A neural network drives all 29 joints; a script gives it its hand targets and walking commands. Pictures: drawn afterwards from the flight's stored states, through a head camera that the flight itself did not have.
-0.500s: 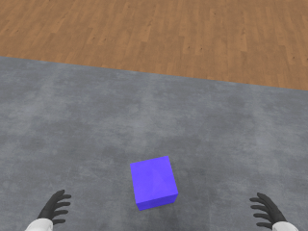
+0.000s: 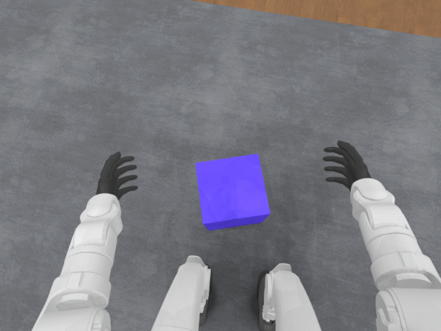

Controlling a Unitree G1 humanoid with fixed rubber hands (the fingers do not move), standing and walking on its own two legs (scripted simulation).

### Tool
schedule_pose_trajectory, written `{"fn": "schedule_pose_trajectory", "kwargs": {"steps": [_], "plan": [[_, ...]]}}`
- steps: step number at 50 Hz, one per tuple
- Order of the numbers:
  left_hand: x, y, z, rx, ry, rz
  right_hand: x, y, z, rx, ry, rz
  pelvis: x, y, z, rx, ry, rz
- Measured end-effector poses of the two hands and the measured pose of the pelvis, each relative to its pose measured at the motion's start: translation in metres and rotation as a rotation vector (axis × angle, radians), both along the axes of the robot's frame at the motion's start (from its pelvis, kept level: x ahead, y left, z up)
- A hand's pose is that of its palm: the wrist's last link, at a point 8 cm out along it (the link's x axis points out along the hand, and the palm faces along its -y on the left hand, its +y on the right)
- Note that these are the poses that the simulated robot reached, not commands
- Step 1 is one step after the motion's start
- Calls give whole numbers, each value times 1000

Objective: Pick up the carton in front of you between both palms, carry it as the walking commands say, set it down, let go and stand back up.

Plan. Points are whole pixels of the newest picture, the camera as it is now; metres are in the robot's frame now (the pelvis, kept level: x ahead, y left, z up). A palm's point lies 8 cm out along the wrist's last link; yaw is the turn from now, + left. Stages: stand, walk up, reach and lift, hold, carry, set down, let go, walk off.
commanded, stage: reach and lift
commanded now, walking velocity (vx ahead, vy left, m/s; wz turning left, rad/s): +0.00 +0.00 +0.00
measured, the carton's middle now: (231, 195) +0.45 +0.04 -0.56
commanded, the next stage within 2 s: none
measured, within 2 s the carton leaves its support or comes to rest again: neither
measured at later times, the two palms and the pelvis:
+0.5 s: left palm (149, 165) +0.43 +0.22 -0.17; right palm (314, 141) +0.52 -0.15 -0.18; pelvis -0.02 -0.01 -0.06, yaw +0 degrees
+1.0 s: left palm (170, 193) +0.41 +0.23 -0.41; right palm (291, 178) +0.49 -0.15 -0.42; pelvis -0.06 -0.01 -0.26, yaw +2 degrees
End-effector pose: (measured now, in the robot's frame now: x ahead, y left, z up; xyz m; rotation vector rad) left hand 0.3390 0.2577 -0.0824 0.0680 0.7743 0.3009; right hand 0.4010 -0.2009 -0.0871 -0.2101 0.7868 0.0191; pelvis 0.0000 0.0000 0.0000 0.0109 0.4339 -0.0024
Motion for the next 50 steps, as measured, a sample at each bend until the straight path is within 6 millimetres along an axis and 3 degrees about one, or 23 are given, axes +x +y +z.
{"fn": "schedule_pose_trajectory", "kwargs": {"steps": [11,16,21,28,34,40,50], "plan": [[62,-23,-25,-54,-103,62,80,34,-19,71,-74,42,-36,-4,-35,12,156,-12],[83,-32,-39,-58,-135,75,107,45,-33,87,-103,62,-36,-6,-45,17,232,-14],[89,-35,-61,-53,-134,77,116,49,-58,93,-103,66,-27,-7,-50,21,310,-16],[88,-34,-117,-49,-99,71,110,50,-119,90,-82,40,-12,-8,-80,27,421,-12],[83,-32,-188,-48,-75,68,98,49,-196,84,-70,18,-12,-7,-130,32,481,-3],[77,-30,-256,-44,-74,65,91,48,-265,79,-89,13,-26,-7,-187,35,463,7],[75,-32,-328,-62,-70,72,92,52,-331,74,-90,1,-55,-6,-258,33,334,13]]}}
